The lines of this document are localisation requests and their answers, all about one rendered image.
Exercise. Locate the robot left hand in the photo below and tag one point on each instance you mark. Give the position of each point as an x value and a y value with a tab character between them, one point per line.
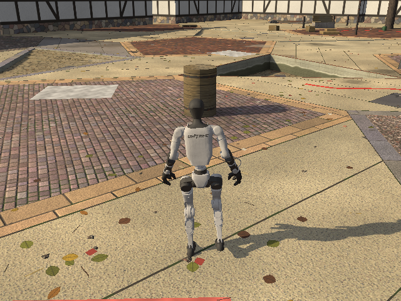
167	176

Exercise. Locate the robot right thigh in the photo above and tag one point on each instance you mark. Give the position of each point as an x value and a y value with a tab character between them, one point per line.
216	188

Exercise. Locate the right robot upper arm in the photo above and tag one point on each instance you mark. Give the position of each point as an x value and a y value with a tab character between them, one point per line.
221	139

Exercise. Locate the robot left forearm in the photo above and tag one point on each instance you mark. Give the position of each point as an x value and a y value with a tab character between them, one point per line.
169	165

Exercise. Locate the left robot upper arm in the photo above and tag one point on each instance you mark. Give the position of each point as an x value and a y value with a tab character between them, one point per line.
178	133

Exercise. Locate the robot thigh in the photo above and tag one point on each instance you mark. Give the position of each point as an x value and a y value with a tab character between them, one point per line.
216	188
187	193

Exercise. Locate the robot right hand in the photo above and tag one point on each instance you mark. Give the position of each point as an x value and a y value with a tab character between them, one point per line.
236	176

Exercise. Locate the robot right forearm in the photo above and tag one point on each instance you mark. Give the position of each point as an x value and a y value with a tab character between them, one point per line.
232	164

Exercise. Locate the robot left thigh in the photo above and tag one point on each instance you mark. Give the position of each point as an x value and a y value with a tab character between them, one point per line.
187	193

